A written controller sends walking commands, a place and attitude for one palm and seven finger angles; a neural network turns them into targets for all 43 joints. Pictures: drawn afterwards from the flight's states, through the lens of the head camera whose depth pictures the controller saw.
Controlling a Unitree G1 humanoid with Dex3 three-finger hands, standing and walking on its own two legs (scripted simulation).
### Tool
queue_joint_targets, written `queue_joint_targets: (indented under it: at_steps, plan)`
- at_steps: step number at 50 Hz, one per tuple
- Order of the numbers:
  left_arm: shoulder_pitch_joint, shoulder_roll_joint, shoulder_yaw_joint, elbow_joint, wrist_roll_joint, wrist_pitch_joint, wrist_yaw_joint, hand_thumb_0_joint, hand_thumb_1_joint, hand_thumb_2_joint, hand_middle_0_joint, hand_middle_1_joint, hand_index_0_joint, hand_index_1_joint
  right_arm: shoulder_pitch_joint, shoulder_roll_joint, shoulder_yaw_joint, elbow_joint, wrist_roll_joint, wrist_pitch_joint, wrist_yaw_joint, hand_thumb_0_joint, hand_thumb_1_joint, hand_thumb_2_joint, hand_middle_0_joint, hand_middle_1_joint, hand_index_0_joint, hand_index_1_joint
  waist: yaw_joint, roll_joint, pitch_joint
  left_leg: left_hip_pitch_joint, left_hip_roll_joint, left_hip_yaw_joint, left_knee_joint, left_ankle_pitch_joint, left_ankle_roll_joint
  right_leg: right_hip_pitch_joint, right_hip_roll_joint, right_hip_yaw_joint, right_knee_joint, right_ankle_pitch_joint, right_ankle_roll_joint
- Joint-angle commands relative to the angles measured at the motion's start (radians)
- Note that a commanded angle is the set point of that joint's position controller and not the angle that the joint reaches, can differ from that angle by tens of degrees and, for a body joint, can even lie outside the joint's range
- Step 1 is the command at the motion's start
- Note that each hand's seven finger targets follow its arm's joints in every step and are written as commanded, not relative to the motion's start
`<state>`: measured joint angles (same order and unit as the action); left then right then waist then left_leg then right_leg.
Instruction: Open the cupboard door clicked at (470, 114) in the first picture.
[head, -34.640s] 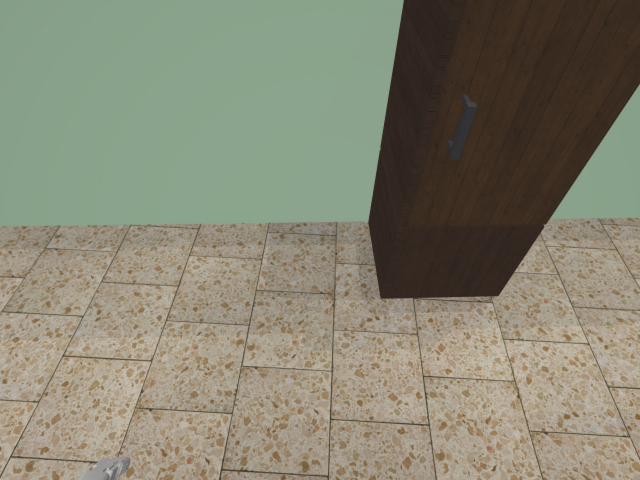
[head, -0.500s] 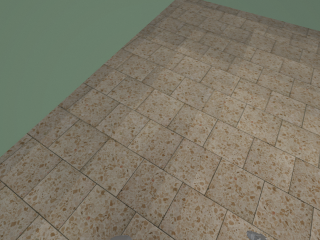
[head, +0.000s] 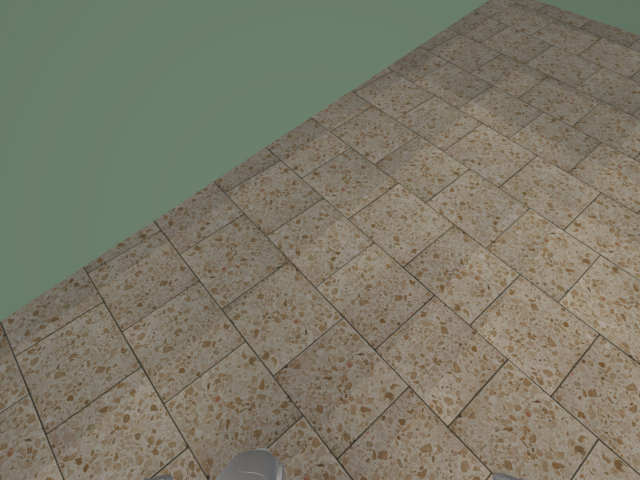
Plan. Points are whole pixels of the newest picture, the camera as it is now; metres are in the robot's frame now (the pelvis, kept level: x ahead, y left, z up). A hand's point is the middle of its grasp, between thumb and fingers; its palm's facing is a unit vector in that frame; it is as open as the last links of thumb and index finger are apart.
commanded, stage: turn to face it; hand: left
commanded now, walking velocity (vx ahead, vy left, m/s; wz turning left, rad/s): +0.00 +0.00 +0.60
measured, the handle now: out of the picture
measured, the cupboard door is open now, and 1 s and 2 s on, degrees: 43 43 43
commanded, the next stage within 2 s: none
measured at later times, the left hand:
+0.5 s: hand out of the picture +0.06 +0.19 -0.15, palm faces +0.29 -0.90 -0.32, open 7.4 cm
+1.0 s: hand out of the picture -0.02 +0.18 -0.17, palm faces +0.59 -0.77 -0.26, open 7.4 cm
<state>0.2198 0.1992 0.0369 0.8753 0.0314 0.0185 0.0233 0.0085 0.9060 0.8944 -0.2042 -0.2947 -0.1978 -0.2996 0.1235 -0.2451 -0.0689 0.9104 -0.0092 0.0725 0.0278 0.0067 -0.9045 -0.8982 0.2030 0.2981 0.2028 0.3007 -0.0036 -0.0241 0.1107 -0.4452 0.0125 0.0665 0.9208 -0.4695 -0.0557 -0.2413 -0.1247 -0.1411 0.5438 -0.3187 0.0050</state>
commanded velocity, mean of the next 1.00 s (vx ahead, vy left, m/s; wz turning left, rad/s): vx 0.00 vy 0.00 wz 0.60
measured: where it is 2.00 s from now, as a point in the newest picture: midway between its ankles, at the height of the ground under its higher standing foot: outside the picture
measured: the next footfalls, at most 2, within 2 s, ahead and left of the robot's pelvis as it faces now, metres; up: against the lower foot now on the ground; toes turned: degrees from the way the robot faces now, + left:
left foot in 0.12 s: +0.04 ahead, +0.13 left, +0.00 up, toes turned +10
right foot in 0.44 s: +0.10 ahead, -0.15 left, +0.00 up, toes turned +13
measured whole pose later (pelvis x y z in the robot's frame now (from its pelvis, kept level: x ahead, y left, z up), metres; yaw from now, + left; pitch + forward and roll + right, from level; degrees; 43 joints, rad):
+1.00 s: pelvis +0.04 -0.05 +0.00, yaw +35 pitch +1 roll +0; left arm 0.16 0.26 0.07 0.89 0.02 0.07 0.01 0.01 0.91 0.89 -0.20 -0.29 -0.20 -0.30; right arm 0.14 -0.21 -0.04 0.90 -0.02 0.03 0.00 0.00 -0.90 -0.90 0.21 0.30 0.21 0.30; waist 0.01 -0.03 0.10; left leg -0.29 -0.01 -0.02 0.52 -0.26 0.01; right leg -0.47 -0.08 -0.02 1.00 -0.45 0.08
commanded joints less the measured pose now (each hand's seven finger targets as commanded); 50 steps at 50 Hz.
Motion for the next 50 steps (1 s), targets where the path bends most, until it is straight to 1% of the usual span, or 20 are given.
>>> queue_joint_targets:
  at_steps: [1, 3, 4, 5, 6, 7, 11, 17, 19, 20, 22, 24, 27, 33, 37, 38, 39, 40, 44, 50]
  plan:
    - [0.082, 0.24, 0.071, -0.039, -0.002, -0.027, 0.008, 0.0, 0.9, 0.9, -0.2, -0.3, -0.2, -0.3, -0.061, -0.036, 0.002, -0.106, 0.003, -0.041, 0.003, 0.0, -0.9, -0.9, 0.2, 0.3, 0.2, 0.3, 0.05, -0.186, -0.189, 0.022, -0.022, 0.06, -0.253, 0.054, 0.003, 0.262, -0.214, 0.088, -0.023, 0.766, -0.097]
    - [0.05, 0.237, 0.074, -0.04, -0.011, -0.025, 0.003, 0.0, 0.9, 0.9, -0.2, -0.3, -0.2, -0.3, 0.002, -0.065, -0.008, -0.087, 0.0, -0.044, 0.001, 0.0, -0.9, -0.9, 0.2, 0.3, 0.2, 0.3, 0.008, -0.16, -0.194, 0.175, -0.022, 0.054, -0.411, 0.206, 0.018, 0.167, -0.199, 0.038, 0.061, 0.668, -0.048]
    - [0.03, 0.222, 0.071, -0.054, -0.02, -0.021, -0.001, 0.0, 0.9, 0.9, -0.2, -0.3, -0.2, -0.3, 0.075, -0.114, -0.02, -0.069, -0.005, -0.05, -0.002, 0.0, -0.9, -0.9, 0.2, 0.3, 0.2, 0.3, -0.037, -0.058, -0.229, 0.335, 0.023, 0.0, -0.491, 0.383, 0.042, 0.049, -0.183, 0.002, 0.181, 0.535, -0.006]
    - [0.013, 0.152, 0.06, -0.088, -0.026, -0.015, -0.008, 0.0, 0.9, 0.9, -0.2, -0.3, -0.2, -0.3, 0.146, -0.224, -0.049, -0.06, -0.016, -0.059, -0.009, 0.0, -0.9, -0.9, 0.2, 0.3, 0.2, 0.3, -0.075, 0.237, -0.262, 0.504, 0.285, -0.351, -0.519, 0.721, 0.167, -0.23, -0.047, -0.041, 0.402, -0.002, 0.071]
    - [-0.056, 0.123, 0.041, -0.124, -0.021, -0.007, -0.004, 0.0, 0.9, 0.9, -0.2, -0.3, -0.2, -0.3, 0.214, -0.278, -0.062, -0.039, -0.011, -0.051, -0.021, 0.0, -0.9, -0.9, 0.2, 0.3, 0.2, 0.3, -0.103, 0.313, -0.259, 0.526, 0.425, -0.507, -0.521, 1.054, 0.299, -0.373, 0.015, 0.055, 0.563, -0.363, 0.087]
    - [-0.084, 0.152, 0.044, -0.135, -0.015, 0.003, 0.001, 0.0, 0.9, 0.9, -0.2, -0.3, -0.2, -0.3, 0.216, -0.274, -0.055, -0.032, -0.015, -0.047, -0.026, 0.0, -0.9, -0.9, 0.2, 0.3, 0.2, 0.3, -0.098, 0.204, -0.245, 0.467, 0.425, -0.438, -0.516, 0.888, 0.324, -0.364, -0.005, 0.13, 0.631, -0.326, 0.071]
    - [-0.069, 0.134, 0.052, -0.079, -0.014, 0.016, -0.01, 0.0, 0.9, 0.9, -0.2, -0.3, -0.2, -0.3, 0.047, -0.193, -0.036, -0.074, -0.017, -0.056, -0.045, 0.0, -0.9, -0.9, 0.2, 0.3, 0.2, 0.3, -0.018, 0.218, -0.15, 0.29, 0.238, -0.309, -0.549, 0.638, 0.219, -0.316, 0.019, 0.148, 0.577, -0.133, 0.077]
    - [-0.049, 0.116, 0.048, -0.078, -0.02, 0.011, -0.015, 0.0, 0.9, 0.9, -0.2, -0.3, -0.2, -0.3, 0.02, -0.206, -0.047, -0.084, -0.021, -0.046, -0.036, 0.0, -0.9, -0.9, 0.2, 0.3, 0.2, 0.3, -0.004, 0.219, -0.154, 0.181, 0.188, -0.326, -0.539, 0.454, 0.195, -0.112, 0.091, 0.096, 0.239, -0.114, 0.069]
    - [0.026, 0.126, 0.052, -0.06, -0.021, 0.002, -0.015, 0.0, 0.9, 0.9, -0.2, -0.3, -0.2, -0.3, -0.021, -0.207, -0.052, -0.099, -0.016, -0.039, -0.034, 0.0, -0.9, -0.9, 0.2, 0.3, 0.2, 0.3, 0.034, 0.192, -0.159, 0.087, 0.156, -0.323, -0.485, 0.384, 0.165, 0.042, 0.117, 0.073, 0.065, 0.0, 0.065]
    - [0.067, 0.152, 0.061, -0.051, -0.018, -0.006, -0.011, 0.0, 0.9, 0.9, -0.2, -0.3, -0.2, -0.3, -0.035, -0.182, -0.051, -0.106, -0.009, -0.037, -0.032, 0.0, -0.9, -0.9, 0.2, 0.3, 0.2, 0.3, 0.058, 0.119, -0.154, 0.0, 0.107, -0.305, -0.422, 0.293, 0.127, 0.151, 0.089, 0.094, -0.076, 0.066, 0.058]
    - [0.089, 0.31, 0.084, -0.066, 0.003, -0.017, 0.005, 0.0, 0.9, 0.9, -0.2, -0.3, -0.2, -0.3, -0.047, -0.092, -0.038, -0.148, 0.001, -0.037, -0.021, 0.0, -0.9, -0.9, 0.2, 0.3, 0.2, 0.3, 0.089, -0.343, -0.139, -0.184, -0.077, -0.087, 0.078, -0.16, 0.015, 0.143, -0.371, 0.569, -0.343, 0.025, -0.118]
    - [-0.026, 0.222, 0.064, -0.093, -0.004, -0.019, 0.012, 0.0, 0.9, 0.9, -0.2, -0.3, -0.2, -0.3, -0.014, -0.113, -0.045, -0.121, -0.009, -0.025, -0.013, 0.0, -0.9, -0.9, 0.2, 0.3, 0.2, 0.3, 0.016, -0.205, -0.107, -0.152, 0.005, -0.147, 0.29, -0.059, 0.027, 0.024, -0.303, 0.408, -0.304, 0.049, -0.152]
    - [-0.063, 0.172, 0.044, -0.1, -0.009, -0.023, 0.008, 0.0, 0.9, 0.9, -0.2, -0.3, -0.2, -0.3, 0.01, -0.087, -0.034, -0.082, -0.008, -0.015, -0.001, 0.0, -0.9, -0.9, 0.2, 0.3, 0.2, 0.3, -0.013, -0.227, -0.117, -0.118, 0.024, -0.073, 0.276, 0.033, -0.008, 0.061, -0.192, 0.173, -0.215, 0.358, -0.113]
    - [0.055, 0.223, 0.067, -0.055, 0.001, -0.025, 0.01, 0.0, 0.9, 0.9, -0.2, -0.3, -0.2, -0.3, -0.069, -0.039, -0.006, -0.1, 0.002, -0.032, 0.006, 0.0, -0.9, -0.9, 0.2, 0.3, 0.2, 0.3, 0.057, -0.162, -0.167, -0.006, 0.001, 0.032, -0.158, 0.002, -0.008, 0.233, -0.23, 0.097, -0.097, 0.615, -0.12]
    - [0.029, 0.233, 0.076, -0.046, -0.015, -0.02, -0.001, 0.0, 0.9, 0.9, -0.2, -0.3, -0.2, -0.3, 0.04, -0.08, -0.013, -0.076, -0.002, -0.045, -0.001, 0.0, -0.9, -0.9, 0.2, 0.3, 0.2, 0.3, -0.008, -0.127, -0.201, 0.236, -0.01, 0.039, -0.458, 0.253, 0.021, 0.118, -0.213, 0.019, 0.059, 0.548, -0.039]
    - [0.021, 0.197, 0.069, -0.062, -0.02, -0.016, -0.005, 0.0, 0.9, 0.9, -0.2, -0.3, -0.2, -0.3, 0.099, -0.151, -0.031, -0.064, -0.007, -0.053, -0.003, 0.0, -0.9, -0.9, 0.2, 0.3, 0.2, 0.3, -0.041, 0.049, -0.243, 0.407, 0.109, -0.114, -0.523, 0.454, 0.067, -0.043, -0.155, -0.028, 0.229, 0.346, 0.017]
    - [-0.021, 0.118, 0.048, -0.107, -0.026, -0.01, -0.011, 0.0, 0.9, 0.9, -0.2, -0.3, -0.2, -0.3, 0.176, -0.265, -0.062, -0.056, -0.016, -0.055, -0.014, 0.0, -0.9, -0.9, 0.2, 0.3, 0.2, 0.3, -0.09, 0.348, -0.245, 0.522, 0.386, -0.481, -0.545, 0.876, 0.224, -0.337, -0.006, -0.035, 0.456, -0.304, 0.094]
    - [-0.093, 0.14, 0.042, -0.127, -0.016, 0.004, -0.004, 0.0, 0.9, 0.9, -0.2, -0.3, -0.2, -0.3, 0.229, -0.28, -0.063, -0.026, -0.014, -0.046, -0.024, 0.0, -0.9, -0.9, 0.2, 0.3, 0.2, 0.3, -0.108, 0.254, -0.246, 0.496, 0.433, -0.48, -0.523, 0.953, 0.308, -0.373, -0.001, 0.096, 0.573, -0.352, 0.076]
    - [-0.082, 0.14, 0.051, -0.078, -0.014, 0.013, -0.011, 0.0, 0.9, 0.9, -0.2, -0.3, -0.2, -0.3, 0.062, -0.186, -0.033, -0.068, -0.015, -0.057, -0.047, 0.0, -0.9, -0.9, 0.2, 0.3, 0.2, 0.3, -0.028, 0.223, -0.161, 0.328, 0.254, -0.31, -0.546, 0.704, 0.224, -0.343, 0.008, 0.15, 0.606, -0.13, 0.078]
    - [-0.075, 0.119, 0.044, -0.078, -0.02, 0.014, -0.014, 0.0, 0.9, 0.9, -0.2, -0.3, -0.2, -0.3, 0.044, -0.198, -0.042, -0.07, -0.021, -0.051, -0.04, 0.0, -0.9, -0.9, 0.2, 0.3, 0.2, 0.3, -0.016, 0.174, -0.157, 0.249, 0.203, -0.319, -0.545, 0.551, 0.208, -0.173, 0.071, 0.112, 0.303, -0.127, 0.072]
